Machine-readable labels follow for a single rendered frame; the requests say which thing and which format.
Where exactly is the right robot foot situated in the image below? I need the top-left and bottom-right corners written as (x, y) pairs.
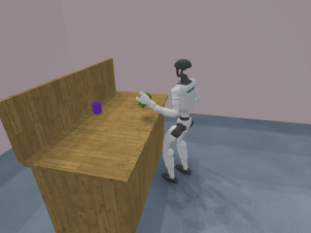
top-left (175, 164), bottom-right (191, 175)

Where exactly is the right robot upper arm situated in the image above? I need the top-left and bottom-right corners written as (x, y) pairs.
top-left (190, 79), bottom-right (200, 104)

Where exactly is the left robot upper arm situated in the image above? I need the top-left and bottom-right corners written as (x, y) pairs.
top-left (171, 85), bottom-right (183, 118)

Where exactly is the sponge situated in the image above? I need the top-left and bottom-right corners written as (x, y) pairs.
top-left (137, 92), bottom-right (152, 109)

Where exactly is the robot left hand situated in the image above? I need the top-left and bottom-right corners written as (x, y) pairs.
top-left (135, 91), bottom-right (151, 105)

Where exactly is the left robot forearm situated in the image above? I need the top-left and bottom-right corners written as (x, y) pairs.
top-left (147, 100), bottom-right (177, 117)

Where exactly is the robot left shin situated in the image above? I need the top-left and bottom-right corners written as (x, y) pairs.
top-left (162, 151), bottom-right (175, 179)

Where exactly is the table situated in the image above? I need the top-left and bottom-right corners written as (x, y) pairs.
top-left (0, 58), bottom-right (168, 233)

